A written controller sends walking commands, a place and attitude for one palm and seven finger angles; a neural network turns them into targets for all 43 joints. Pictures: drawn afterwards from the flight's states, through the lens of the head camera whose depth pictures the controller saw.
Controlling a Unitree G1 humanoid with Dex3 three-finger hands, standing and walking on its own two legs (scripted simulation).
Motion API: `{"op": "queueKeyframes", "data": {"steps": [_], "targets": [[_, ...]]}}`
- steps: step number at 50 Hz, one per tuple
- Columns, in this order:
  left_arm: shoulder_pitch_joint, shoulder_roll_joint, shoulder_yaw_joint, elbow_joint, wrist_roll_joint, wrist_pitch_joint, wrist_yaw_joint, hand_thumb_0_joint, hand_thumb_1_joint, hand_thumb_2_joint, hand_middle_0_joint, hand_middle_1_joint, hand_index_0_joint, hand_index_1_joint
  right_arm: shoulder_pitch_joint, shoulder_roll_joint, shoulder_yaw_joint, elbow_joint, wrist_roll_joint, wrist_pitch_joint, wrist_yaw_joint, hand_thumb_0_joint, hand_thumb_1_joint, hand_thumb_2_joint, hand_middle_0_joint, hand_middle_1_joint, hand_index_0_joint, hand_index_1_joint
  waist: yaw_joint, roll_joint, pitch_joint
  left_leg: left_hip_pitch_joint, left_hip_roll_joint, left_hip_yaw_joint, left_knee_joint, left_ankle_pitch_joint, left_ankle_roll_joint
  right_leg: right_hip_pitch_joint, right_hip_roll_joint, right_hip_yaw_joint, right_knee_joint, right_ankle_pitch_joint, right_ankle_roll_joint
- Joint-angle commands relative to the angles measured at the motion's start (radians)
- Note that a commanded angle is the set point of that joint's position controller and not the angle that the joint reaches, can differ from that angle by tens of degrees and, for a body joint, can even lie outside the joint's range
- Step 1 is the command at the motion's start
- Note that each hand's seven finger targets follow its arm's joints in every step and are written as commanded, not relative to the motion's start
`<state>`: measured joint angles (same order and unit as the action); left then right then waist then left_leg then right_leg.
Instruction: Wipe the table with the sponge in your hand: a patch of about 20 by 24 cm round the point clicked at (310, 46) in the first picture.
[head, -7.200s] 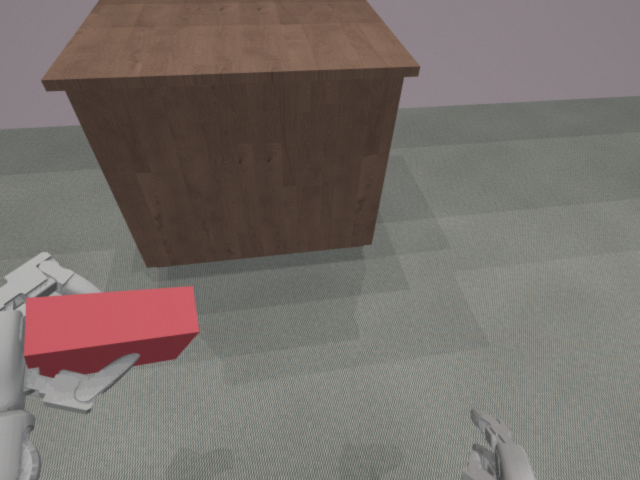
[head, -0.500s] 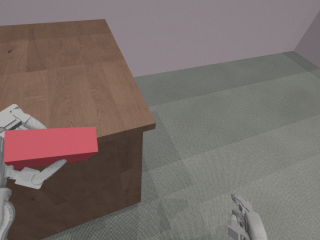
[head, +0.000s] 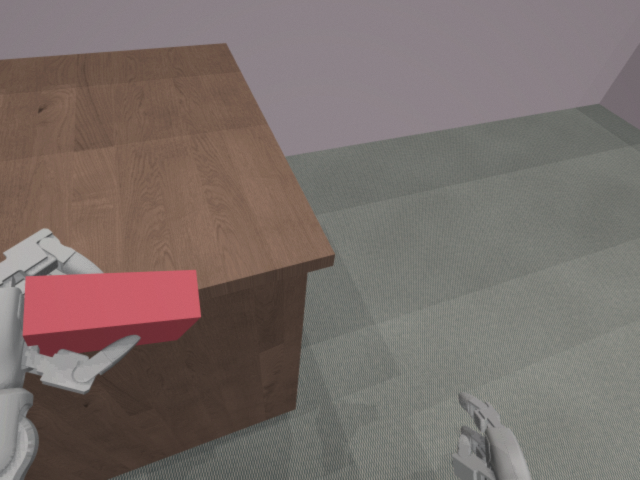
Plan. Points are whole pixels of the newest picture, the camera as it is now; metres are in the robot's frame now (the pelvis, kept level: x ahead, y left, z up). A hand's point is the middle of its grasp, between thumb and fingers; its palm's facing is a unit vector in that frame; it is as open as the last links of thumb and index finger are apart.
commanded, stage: look again from close up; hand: left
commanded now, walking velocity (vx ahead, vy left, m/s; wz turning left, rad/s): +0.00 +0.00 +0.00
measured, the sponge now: (141, 311) +0.24 +0.21 +0.13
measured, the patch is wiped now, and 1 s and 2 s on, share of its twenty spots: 0.00 0.00 0.00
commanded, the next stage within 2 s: turn the palm down, sponge in hand in 0.30 s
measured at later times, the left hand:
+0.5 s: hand (73, 278) +0.24 +0.26 +0.18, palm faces +0.45 -0.75 -0.48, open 9.2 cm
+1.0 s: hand (88, 321) +0.20 +0.23 +0.17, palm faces +0.39 -0.57 -0.72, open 9.2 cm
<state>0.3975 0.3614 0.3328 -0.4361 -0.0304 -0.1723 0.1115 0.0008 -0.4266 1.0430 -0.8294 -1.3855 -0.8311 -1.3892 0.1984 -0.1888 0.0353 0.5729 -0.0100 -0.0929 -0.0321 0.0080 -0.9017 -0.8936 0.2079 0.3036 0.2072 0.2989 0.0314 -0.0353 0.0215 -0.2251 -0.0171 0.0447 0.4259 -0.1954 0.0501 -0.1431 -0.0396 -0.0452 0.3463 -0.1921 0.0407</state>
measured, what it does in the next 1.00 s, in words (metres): shifts its weight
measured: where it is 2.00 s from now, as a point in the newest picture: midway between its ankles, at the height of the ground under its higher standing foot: outside the picture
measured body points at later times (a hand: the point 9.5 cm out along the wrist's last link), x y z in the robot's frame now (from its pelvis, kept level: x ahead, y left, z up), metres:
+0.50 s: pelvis -0.01 -0.02 +0.00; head +0.01 -0.02 +0.45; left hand +0.21 +0.30 +0.20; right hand +0.18 -0.23 -0.09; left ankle +0.02 +0.08 -0.74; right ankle -0.01 -0.15 -0.74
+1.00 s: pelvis +0.00 -0.07 -0.01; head -0.01 -0.11 +0.44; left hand +0.18 +0.26 +0.21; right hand +0.22 -0.30 -0.10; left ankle +0.02 +0.08 -0.74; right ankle -0.01 -0.15 -0.74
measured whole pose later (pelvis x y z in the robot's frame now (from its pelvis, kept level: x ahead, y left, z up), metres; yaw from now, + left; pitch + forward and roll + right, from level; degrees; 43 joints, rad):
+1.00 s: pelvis +0.00 -0.07 -0.01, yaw +3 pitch -4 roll +0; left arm 0.23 0.54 0.34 -0.30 0.16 0.14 -0.01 0.00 -0.42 1.04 -0.82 -1.40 -0.82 -1.40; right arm 0.14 -0.31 -0.01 0.67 0.01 -0.06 -0.09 0.01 -0.90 -0.89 0.20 0.30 0.20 0.30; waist 0.10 0.10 0.01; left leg -0.20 0.04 -0.04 0.50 -0.23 -0.02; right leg -0.13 0.03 -0.09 0.49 -0.29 -0.05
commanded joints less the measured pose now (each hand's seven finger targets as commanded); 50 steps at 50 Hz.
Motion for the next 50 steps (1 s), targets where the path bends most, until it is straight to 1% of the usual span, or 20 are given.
{"op": "queueKeyframes", "data": {"steps": [1,9,19,20,21,22,23,24,26,29,30,32,34,36,38,40,41,44,47,50], "targets": [[-0.068,0.143,0.097,-0.206,-0.016,-0.064,0.015,0.0,0.1,1.3,-1.2,-1.6,-1.2,-1.6,-0.089,-0.132,-0.053,-0.158,0.001,-0.041,-0.017,0.0,-0.9,-0.9,0.2,0.3,0.2,0.3,-0.004,0.127,-0.116,-0.019,0.055,-0.095,-0.14,0.04,-0.067,0.058,0.042,0.008,-0.009,0.079,-0.041],[-0.071,0.16,0.105,-0.249,-0.015,-0.074,0.021,0.0,0.1,1.3,-1.2,-1.6,-1.2,-1.6,-0.078,-0.135,-0.061,-0.162,0.003,-0.043,-0.022,0.0,-0.9,-0.9,0.2,0.3,0.2,0.3,-0.006,0.111,-0.158,0.033,0.038,-0.075,-0.1,0.093,-0.058,0.064,0.035,0.015,-0.025,0.133,-0.041],[-0.049,0.145,0.097,-0.198,-0.022,-0.058,0.02,0.0,0.1,1.3,-1.2,-1.6,-1.2,-1.6,-0.076,-0.135,-0.061,-0.152,0.007,-0.029,-0.025,0.0,-0.9,-0.9,0.2,0.3,0.2,0.3,-0.007,0.087,-0.137,0.044,0.032,-0.067,-0.091,0.121,-0.059,0.041,0.031,0.016,-0.048,0.132,-0.037],[-0.987,0.864,0.405,-0.476,0.002,-0.201,0.045,0.0,0.1,1.3,-1.2,-1.6,-1.2,-1.6,0.02,-0.152,0.08,-0.295,0.053,-0.025,-0.084,0.0,-0.9,-0.9,0.2,0.3,0.2,0.3,-0.068,0.246,0.049,-0.293,0.076,-0.13,-0.115,-0.163,-0.035,0.106,0.049,0.035,0.129,-0.06,-0.01],[-0.581,0.343,0.259,0.101,0.153,-0.032,-0.025,0.0,0.1,1.3,-1.2,-1.6,-1.2,-1.6,-0.023,-0.078,-0.057,-0.069,-0.092,-0.072,-0.033,0.0,-0.9,-0.9,0.2,0.3,0.2,0.3,0.051,0.37,-0.252,0.205,0.071,-0.096,-0.064,0.427,-0.085,-0.024,0.075,0.003,0.164,0.085,-0.074],[-0.386,0.202,0.09,-0.007,0.082,-0.01,-0.038,0.0,0.1,1.3,-1.2,-1.6,-1.2,-1.6,-0.018,-0.118,-0.039,-0.078,-0.086,-0.095,0.04,0.0,-0.9,-0.9,0.2,0.3,0.2,0.3,-0.021,0.206,-0.222,0.23,0.069,-0.117,-0.069,0.481,-0.143,-0.098,0.11,-0.05,0.143,-0.012,-0.075],[-0.323,0.222,0.13,-0.096,0.057,0.009,-0.036,0.0,0.1,1.3,-1.2,-1.6,-1.2,-1.6,-0.003,-0.168,-0.071,-0.076,-0.062,-0.08,0.049,0.0,-0.9,-0.9,0.2,0.3,0.2,0.3,0.009,0.259,-0.361,0.329,0.083,-0.101,-0.066,0.419,-0.139,-0.087,0.111,-0.026,0.147,0.006,-0.073],[-0.341,0.168,0.084,-0.099,0.01,0.039,-0.062,0.0,0.1,1.3,-1.2,-1.6,-1.2,-1.6,-0.066,-0.17,-0.065,-0.094,-0.048,-0.088,0.038,0.0,-0.9,-0.9,0.2,0.3,0.2,0.3,0.039,0.248,-0.385,0.312,0.058,-0.08,-0.069,0.283,-0.125,-0.05,0.094,-0.02,0.119,0.029,-0.073],[-0.283,0.164,0.066,-0.068,-0.039,0.114,-0.1,0.0,0.1,1.3,-1.2,-1.6,-1.2,-1.6,-0.132,-0.177,-0.049,-0.088,-0.021,-0.087,0.031,0.0,-0.9,-0.9,0.2,0.3,0.2,0.3,0.053,0.186,-0.294,0.184,0.033,-0.037,-0.074,0.12,-0.092,0.034,0.079,-0.035,0.067,0.091,-0.073],[-0.152,0.241,0.063,-0.074,0.066,0.208,-0.113,0.0,0.1,1.3,-1.2,-1.6,-1.2,-1.6,-0.19,-0.187,-0.03,-0.115,0.002,-0.058,0.028,0.0,-0.9,-0.9,0.2,0.3,0.2,0.3,0.046,0.054,-0.047,0.026,0.027,-0.032,-0.12,0.022,-0.056,-0.009,0.071,-0.045,0.046,0.008,-0.064],[-0.145,0.316,0.121,-0.087,0.104,0.228,-0.105,0.0,0.1,1.3,-1.2,-1.6,-1.2,-1.6,-0.203,-0.194,-0.031,-0.119,0.004,-0.041,0.024,0.0,-0.9,-0.9,0.2,0.3,0.2,0.3,0.057,0.071,-0.016,0.012,0.021,-0.013,-0.123,0.028,-0.051,-0.006,0.069,-0.03,0.027,-0.007,-0.063],[-0.148,0.369,0.177,-0.131,0.126,0.236,-0.095,0.0,0.1,1.3,-1.2,-1.6,-1.2,-1.6,-0.219,-0.176,-0.031,-0.13,-0.005,-0.027,0.013,0.0,-0.9,-0.9,0.2,0.3,0.2,0.3,0.054,0.023,-0.015,0.017,0.013,0.002,-0.094,0.079,-0.038,-0.011,0.065,-0.018,0.012,-0.013,-0.055],[-0.189,0.4,0.24,-0.169,0.089,0.213,-0.082,0.0,0.1,1.3,-1.2,-1.6,-1.2,-1.6,-0.221,-0.167,-0.039,-0.123,-0.007,-0.022,-0.004,0.0,-0.9,-0.9,0.2,0.3,0.2,0.3,0.051,-0.021,-0.052,0.04,0.006,0.006,-0.057,0.088,-0.037,-0.012,0.064,-0.001,-0.004,-0.016,-0.04],[-0.241,0.426,0.29,-0.204,0.049,0.165,-0.063,0.0,0.1,1.3,-1.2,-1.6,-1.2,-1.6,-0.221,-0.156,-0.047,-0.113,-0.006,-0.027,-0.018,0.0,-0.9,-0.9,0.2,0.3,0.2,0.3,0.065,0.006,-0.12,0.063,-0.005,0.01,-0.024,0.097,-0.041,0.016,0.056,0.027,-0.008,0.0,-0.033],[-0.242,0.394,0.265,-0.172,0.053,0.126,-0.05,0.0,0.1,1.3,-1.2,-1.6,-1.2,-1.6,-0.192,-0.15,-0.054,-0.087,-0.003,-0.029,-0.025,0.0,-0.9,-0.9,0.2,0.3,0.2,0.3,0.05,0.035,-0.12,0.074,-0.014,0.014,0.007,0.106,-0.041,0.003,0.05,0.046,-0.012,0.042,-0.022],[-0.29,0.419,0.251,-0.138,0.086,0.121,-0.042,0.0,0.1,1.3,-1.2,-1.6,-1.2,-1.6,-0.177,-0.153,-0.059,-0.067,-0.004,-0.029,-0.034,0.0,-0.9,-0.9,0.2,0.3,0.2,0.3,0.031,0.108,-0.111,0.077,-0.023,0.018,0.028,0.082,-0.039,-0.023,0.035,0.068,-0.022,0.026,-0.013],[-0.316,0.429,0.228,-0.118,0.113,0.132,-0.041,0.0,0.1,1.3,-1.2,-1.6,-1.2,-1.6,-0.174,-0.157,-0.061,-0.061,-0.003,-0.028,-0.035,0.0,-0.9,-0.9,0.2,0.3,0.2,0.3,0.025,0.153,-0.114,0.067,-0.026,0.019,0.037,0.072,-0.039,-0.028,0.022,0.078,-0.023,0.019,-0.012],[-0.344,0.408,0.118,-0.074,0.168,0.205,-0.069,0.0,0.1,1.3,-1.2,-1.6,-1.2,-1.6,-0.189,-0.171,-0.06,-0.064,0.008,-0.025,-0.054,0.0,-0.9,-0.9,0.2,0.3,0.2,0.3,0.014,0.177,-0.081,0.049,-0.027,0.017,0.04,0.022,-0.036,-0.047,-0.001,0.104,-0.032,-0.041,-0.01],[-0.39,0.434,0.073,-0.054,0.193,0.275,-0.115,0.0,0.1,1.3,-1.2,-1.6,-1.2,-1.6,-0.217,-0.183,-0.058,-0.072,0.023,-0.023,-0.074,0.0,-0.9,-0.9,0.2,0.3,0.2,0.3,0.017,0.08,-0.059,0.031,-0.023,-0.001,0.044,-0.008,-0.033,-0.044,-0.017,0.132,-0.038,-0.066,0.004],[-0.419,0.515,0.124,-0.1,0.227,0.282,-0.135,0.0,0.1,1.3,-1.2,-1.6,-1.2,-1.6,-0.238,-0.182,-0.059,-0.084,0.024,-0.024,-0.085,0.0,-0.9,-0.9,0.2,0.3,0.2,0.3,0.041,0.016,-0.097,0.044,-0.023,-0.013,0.043,0.03,-0.028,-0.012,-0.01,0.129,-0.018,-0.017,0.008]]}}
